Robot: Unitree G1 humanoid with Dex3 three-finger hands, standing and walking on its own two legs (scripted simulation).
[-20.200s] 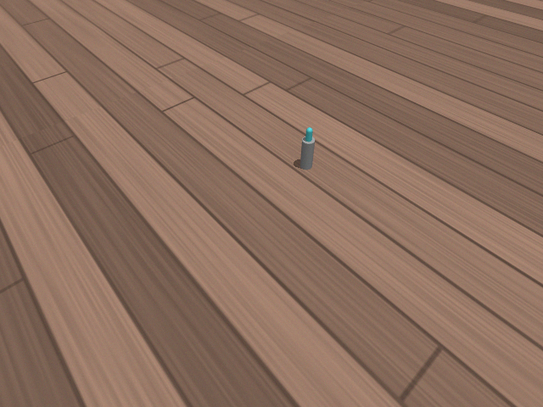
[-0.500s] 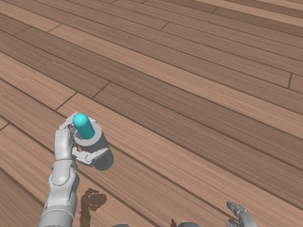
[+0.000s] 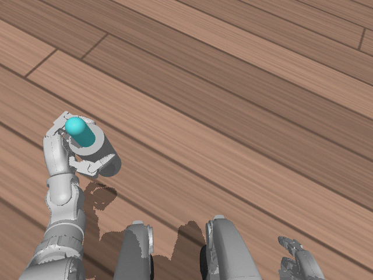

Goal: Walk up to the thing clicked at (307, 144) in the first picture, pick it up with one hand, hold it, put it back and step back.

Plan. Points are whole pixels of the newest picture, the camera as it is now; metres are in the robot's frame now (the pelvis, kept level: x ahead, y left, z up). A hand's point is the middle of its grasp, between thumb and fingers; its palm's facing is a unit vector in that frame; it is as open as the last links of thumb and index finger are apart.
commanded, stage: crouch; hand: left
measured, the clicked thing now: (94, 148) +0.39 +0.19 -0.02
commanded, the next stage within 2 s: lower in 1.28 s
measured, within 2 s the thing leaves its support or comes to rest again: neither
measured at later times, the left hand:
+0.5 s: hand (105, 165) +0.42 +0.22 -0.23, palm faces +0.25 -0.97 -0.05, open 10.1 cm
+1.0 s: hand (109, 168) +0.45 +0.23 -0.32, palm faces +0.25 -0.97 -0.03, open 10.1 cm
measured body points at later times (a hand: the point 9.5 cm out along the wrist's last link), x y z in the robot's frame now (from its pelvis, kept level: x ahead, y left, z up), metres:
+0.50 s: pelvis -0.05 +0.00 -0.19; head +0.15 +0.04 +0.21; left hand +0.41 +0.27 -0.22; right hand +0.03 -0.27 -0.31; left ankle +0.04 +0.13 -0.57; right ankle +0.05 -0.13 -0.57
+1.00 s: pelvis -0.06 +0.01 -0.27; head +0.17 +0.06 +0.12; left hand +0.43 +0.28 -0.32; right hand -0.01 -0.27 -0.37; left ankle +0.04 +0.13 -0.57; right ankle +0.04 -0.13 -0.57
